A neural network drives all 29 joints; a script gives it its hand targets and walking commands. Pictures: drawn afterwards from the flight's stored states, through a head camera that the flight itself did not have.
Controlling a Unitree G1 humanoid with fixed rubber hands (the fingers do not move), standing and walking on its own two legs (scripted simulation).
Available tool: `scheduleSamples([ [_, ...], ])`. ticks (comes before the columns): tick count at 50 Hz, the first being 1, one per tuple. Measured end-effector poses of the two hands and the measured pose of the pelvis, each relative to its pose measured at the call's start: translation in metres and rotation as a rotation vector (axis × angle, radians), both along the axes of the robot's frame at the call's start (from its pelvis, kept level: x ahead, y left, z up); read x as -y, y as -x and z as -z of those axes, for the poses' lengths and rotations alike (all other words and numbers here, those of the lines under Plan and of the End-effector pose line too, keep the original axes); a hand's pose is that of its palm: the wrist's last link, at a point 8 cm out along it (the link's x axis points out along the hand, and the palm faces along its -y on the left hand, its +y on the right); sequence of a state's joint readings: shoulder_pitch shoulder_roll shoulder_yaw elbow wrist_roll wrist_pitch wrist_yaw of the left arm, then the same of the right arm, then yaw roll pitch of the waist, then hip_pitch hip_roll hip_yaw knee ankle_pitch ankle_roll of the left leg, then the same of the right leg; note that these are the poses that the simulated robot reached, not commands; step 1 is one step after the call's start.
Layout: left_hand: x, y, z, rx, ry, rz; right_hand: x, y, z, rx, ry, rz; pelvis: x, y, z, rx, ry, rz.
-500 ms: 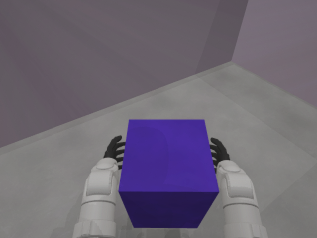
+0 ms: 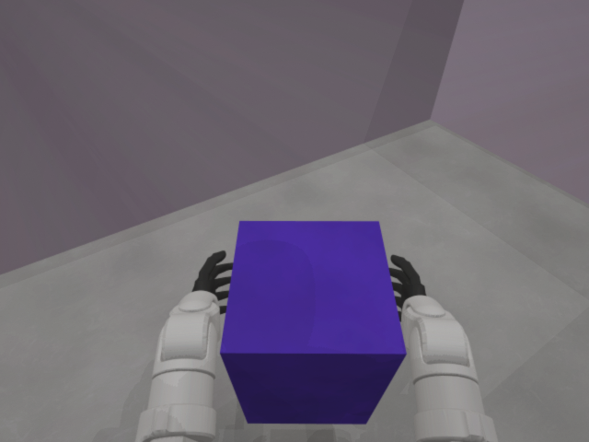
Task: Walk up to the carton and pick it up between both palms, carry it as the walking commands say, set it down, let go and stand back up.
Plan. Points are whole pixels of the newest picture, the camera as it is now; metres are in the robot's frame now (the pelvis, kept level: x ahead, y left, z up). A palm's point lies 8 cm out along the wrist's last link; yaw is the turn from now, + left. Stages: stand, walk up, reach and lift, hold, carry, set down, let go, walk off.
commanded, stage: hold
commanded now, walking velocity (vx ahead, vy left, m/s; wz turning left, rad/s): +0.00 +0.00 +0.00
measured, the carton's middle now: (307, 330) +0.29 +0.00 -0.02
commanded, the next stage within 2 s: carry in 0.46 s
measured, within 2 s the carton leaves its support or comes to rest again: neither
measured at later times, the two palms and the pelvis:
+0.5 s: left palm (204, 302) +0.29 +0.15 +0.05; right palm (410, 305) +0.29 -0.14 +0.04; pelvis +0.00 +0.00 +0.00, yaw +0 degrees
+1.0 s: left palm (226, 284) +0.31 +0.12 +0.06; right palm (433, 339) +0.23 -0.16 +0.06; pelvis +0.00 +0.06 -0.03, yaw -15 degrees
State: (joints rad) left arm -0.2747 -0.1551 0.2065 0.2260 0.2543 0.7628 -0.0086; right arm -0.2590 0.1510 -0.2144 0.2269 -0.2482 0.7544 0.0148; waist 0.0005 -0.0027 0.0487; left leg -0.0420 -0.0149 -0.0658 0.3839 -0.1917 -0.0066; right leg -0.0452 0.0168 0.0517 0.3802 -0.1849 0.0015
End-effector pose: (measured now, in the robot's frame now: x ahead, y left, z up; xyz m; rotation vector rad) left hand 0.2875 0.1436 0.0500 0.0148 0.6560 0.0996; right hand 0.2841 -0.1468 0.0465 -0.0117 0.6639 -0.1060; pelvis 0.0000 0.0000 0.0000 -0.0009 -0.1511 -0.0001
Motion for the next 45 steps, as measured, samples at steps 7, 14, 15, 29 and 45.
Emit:
scheduleSamples([
  [7,-0.001,0.001,0.000,-0.001,0.000,-0.002,-0.001,0.000,0.000,-0.001,0.001,-0.003,0.000,0.000,0.000,0.000,0.000,-0.001],
  [14,-0.001,0.001,0.001,-0.003,-0.003,0.000,-0.001,0.000,0.001,-0.003,0.004,-0.006,0.000,-0.001,0.000,-0.001,0.000,-0.001],
  [15,-0.001,0.001,0.001,-0.004,-0.003,0.000,-0.001,0.000,0.001,-0.004,0.005,-0.006,0.000,-0.001,0.000,-0.001,0.000,-0.001],
  [29,-0.006,-0.008,0.001,0.021,-0.009,-0.004,-0.007,-0.008,0.003,0.020,-0.025,0.020,-0.009,-0.004,0.010,-0.128,0.003,0.015],
  [45,0.002,-0.021,-0.017,-0.007,0.057,0.110,-0.008,0.030,-0.018,-0.003,-0.025,0.234,-0.052,-0.001,0.019,-0.259,-0.019,0.209],
])
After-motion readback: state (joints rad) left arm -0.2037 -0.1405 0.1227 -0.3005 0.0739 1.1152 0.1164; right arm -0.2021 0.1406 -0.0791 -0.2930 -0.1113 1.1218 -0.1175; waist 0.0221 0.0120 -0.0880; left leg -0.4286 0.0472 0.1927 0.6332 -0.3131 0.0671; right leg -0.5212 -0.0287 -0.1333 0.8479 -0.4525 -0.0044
